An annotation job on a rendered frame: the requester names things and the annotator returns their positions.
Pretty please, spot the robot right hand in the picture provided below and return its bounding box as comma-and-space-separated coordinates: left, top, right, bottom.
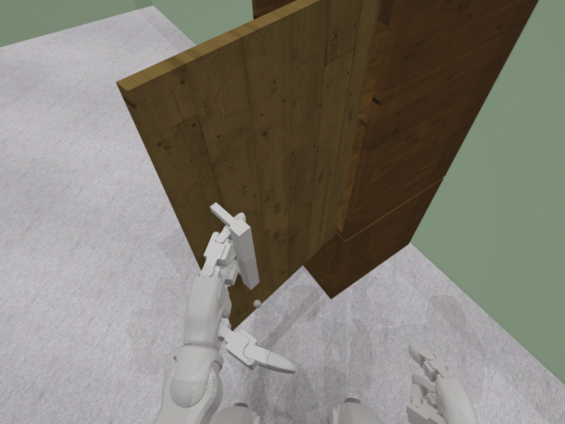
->
406, 344, 479, 424

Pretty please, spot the right robot shin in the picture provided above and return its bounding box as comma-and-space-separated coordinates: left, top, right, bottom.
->
343, 397, 361, 404

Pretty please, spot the cupboard door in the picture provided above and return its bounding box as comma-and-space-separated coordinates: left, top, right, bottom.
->
116, 0, 381, 331

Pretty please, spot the handle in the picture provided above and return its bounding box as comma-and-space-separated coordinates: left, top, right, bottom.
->
210, 203, 260, 290

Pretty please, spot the robot left forearm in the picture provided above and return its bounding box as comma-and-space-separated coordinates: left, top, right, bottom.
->
151, 344, 223, 424

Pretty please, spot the robot left hand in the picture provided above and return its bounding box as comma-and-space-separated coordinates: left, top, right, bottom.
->
183, 212, 296, 374

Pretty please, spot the left robot thigh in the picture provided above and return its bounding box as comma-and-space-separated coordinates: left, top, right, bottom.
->
209, 406, 260, 424

